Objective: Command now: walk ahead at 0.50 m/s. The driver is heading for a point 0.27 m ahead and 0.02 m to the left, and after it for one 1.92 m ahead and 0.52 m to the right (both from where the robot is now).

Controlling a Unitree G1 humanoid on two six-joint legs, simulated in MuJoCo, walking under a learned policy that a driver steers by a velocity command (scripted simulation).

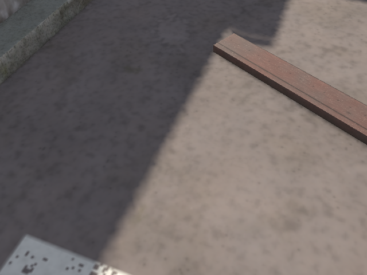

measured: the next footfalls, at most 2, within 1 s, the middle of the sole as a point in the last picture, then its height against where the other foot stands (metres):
left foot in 0.26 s outside the picture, level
right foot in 0.84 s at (234, 249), level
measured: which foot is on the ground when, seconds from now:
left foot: up 0.00-0.24, down 0.26-0.84, up 0.86-1.00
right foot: down 0.00-0.28, up 0.30-0.82, down 0.84-1.00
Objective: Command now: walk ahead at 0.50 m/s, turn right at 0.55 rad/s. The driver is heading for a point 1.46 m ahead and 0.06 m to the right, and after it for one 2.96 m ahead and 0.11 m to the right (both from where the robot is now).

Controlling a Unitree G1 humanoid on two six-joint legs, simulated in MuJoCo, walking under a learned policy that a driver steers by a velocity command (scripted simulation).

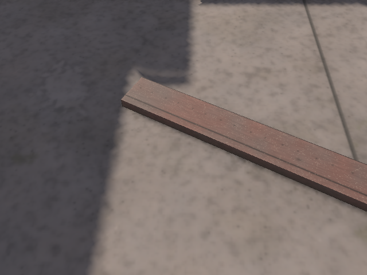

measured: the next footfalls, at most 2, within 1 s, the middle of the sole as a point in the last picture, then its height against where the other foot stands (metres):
left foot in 0.32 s outside the picture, level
right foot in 0.82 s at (253, 247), level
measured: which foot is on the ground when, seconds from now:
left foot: up 0.00-0.30, down 0.32-0.82, up 0.84-1.00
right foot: down 0.00-0.32, up 0.34-0.80, down 0.82-1.00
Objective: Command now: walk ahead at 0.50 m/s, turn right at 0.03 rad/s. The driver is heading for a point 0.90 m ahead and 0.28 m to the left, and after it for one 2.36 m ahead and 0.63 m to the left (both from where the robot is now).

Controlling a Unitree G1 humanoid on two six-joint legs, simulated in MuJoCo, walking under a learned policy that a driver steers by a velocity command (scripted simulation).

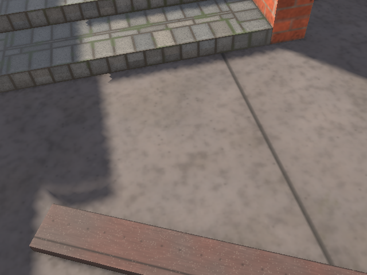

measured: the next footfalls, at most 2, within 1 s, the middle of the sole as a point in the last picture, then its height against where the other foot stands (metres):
left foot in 0.34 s outside the picture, level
right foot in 0.78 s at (230, 236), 0.05 m higher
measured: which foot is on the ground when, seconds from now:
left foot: up 0.00-0.32, down 0.34-0.84, up 0.86-1.00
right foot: down 0.00-0.34, up 0.36-0.76, down 0.78-1.00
